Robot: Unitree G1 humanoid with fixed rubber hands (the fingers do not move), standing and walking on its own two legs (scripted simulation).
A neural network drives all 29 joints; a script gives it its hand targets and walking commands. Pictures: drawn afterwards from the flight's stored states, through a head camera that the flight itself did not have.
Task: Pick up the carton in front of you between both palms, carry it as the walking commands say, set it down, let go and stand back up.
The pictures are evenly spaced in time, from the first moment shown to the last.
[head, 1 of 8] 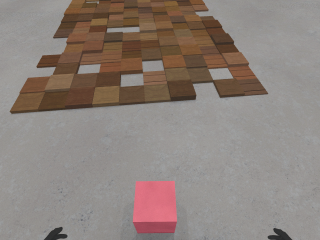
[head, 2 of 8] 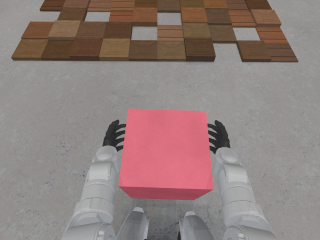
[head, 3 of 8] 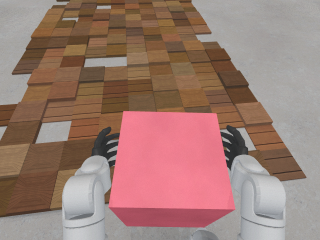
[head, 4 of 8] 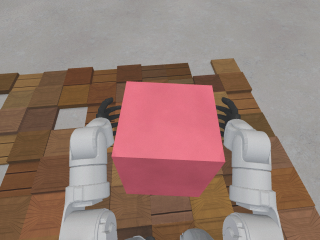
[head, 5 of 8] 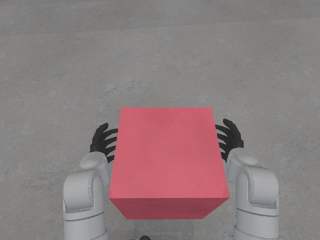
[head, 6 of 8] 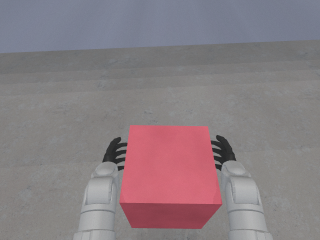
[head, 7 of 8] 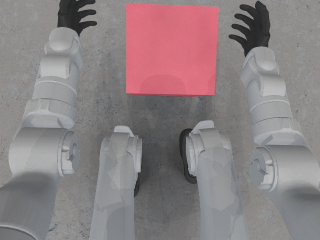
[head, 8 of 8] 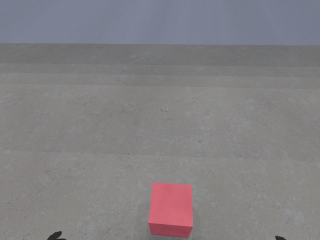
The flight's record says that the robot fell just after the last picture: no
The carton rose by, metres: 0.77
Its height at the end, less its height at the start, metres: +0.00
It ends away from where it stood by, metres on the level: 7.59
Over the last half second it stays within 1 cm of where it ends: yes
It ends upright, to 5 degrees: yes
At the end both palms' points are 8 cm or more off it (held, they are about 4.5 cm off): yes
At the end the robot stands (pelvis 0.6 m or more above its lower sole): yes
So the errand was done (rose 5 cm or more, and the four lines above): yes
